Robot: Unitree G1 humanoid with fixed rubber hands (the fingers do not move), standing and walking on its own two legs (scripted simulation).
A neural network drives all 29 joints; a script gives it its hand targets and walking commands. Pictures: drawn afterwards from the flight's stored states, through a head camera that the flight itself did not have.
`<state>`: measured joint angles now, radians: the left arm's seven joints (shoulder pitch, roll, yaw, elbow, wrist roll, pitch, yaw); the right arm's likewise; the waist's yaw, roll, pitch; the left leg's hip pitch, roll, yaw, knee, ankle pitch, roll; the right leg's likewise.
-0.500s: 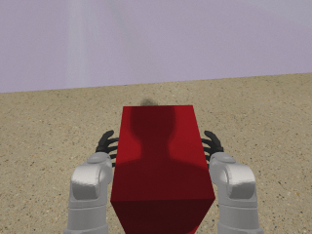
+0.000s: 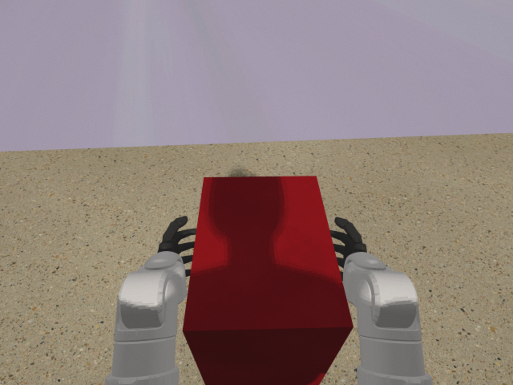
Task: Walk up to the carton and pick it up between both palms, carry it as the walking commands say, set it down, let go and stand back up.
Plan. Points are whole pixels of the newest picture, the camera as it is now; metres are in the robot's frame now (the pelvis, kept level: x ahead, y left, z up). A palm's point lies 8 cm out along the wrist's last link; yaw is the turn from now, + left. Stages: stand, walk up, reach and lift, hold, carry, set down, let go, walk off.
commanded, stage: carry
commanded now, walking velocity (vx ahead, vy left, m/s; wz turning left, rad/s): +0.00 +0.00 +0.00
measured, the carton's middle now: (261, 288) +0.28 +0.01 +0.01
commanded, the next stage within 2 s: hold in 1.42 s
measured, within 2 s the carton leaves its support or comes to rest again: neither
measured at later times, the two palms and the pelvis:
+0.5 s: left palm (165, 255) +0.29 +0.15 +0.09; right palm (345, 258) +0.29 -0.12 +0.09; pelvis +0.01 +0.01 +0.00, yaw +0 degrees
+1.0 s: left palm (175, 248) +0.31 +0.14 +0.09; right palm (350, 251) +0.31 -0.13 +0.09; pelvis +0.03 +0.00 +0.00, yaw +0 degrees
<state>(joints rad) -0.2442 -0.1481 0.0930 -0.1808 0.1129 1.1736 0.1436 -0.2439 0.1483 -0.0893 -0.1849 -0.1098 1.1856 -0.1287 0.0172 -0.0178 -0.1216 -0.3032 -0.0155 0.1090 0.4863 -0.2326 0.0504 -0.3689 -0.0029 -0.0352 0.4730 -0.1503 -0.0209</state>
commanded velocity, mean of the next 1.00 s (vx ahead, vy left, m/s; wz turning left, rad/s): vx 0.00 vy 0.00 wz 0.00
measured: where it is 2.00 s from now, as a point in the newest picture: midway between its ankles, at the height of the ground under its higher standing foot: outside the picture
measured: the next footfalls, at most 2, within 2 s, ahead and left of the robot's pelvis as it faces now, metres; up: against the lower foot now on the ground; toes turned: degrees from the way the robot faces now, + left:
none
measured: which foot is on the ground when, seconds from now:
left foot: down 0.00-1.00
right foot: down 0.00-1.00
